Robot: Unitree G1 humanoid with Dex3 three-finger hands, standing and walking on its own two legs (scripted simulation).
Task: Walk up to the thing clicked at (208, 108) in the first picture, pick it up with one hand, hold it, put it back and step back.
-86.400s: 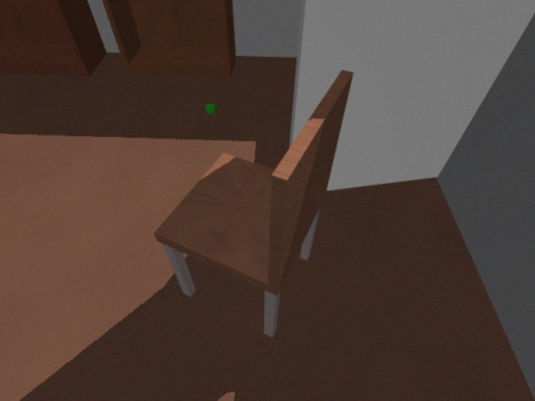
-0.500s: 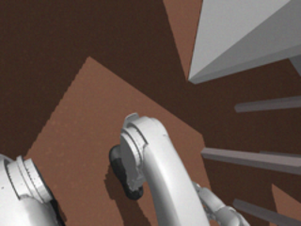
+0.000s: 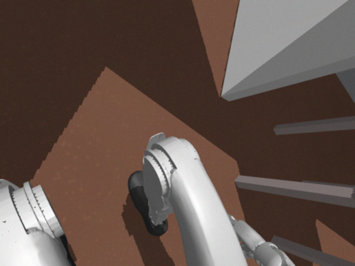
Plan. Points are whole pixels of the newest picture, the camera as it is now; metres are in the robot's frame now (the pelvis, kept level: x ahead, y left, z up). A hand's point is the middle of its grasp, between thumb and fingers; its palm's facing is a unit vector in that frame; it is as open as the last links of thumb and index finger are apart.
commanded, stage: rest palm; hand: left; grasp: from above
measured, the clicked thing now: out of the picture +0.47 +0.41 -0.29
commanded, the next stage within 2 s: none
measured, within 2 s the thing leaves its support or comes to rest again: neither
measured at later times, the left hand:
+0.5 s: hand out of the picture +0.44 +0.39 -0.25, palm faces -0.44 -0.18 -0.88, open 13.8 cm
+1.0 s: hand out of the picture +0.44 +0.39 -0.25, palm faces -0.43 -0.18 -0.88, open 13.7 cm
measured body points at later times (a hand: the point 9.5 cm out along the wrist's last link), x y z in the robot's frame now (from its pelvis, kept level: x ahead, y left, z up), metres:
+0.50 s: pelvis +0.00 +0.00 +0.00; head +0.28 +0.15 +0.31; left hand +0.46 +0.39 -0.20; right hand +0.08 -0.25 -0.05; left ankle +0.06 +0.13 -0.27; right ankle +0.11 -0.12 -0.27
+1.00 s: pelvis +0.00 +0.00 +0.00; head +0.28 +0.15 +0.31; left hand +0.46 +0.40 -0.20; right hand +0.08 -0.25 -0.05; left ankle +0.06 +0.13 -0.27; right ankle +0.11 -0.12 -0.27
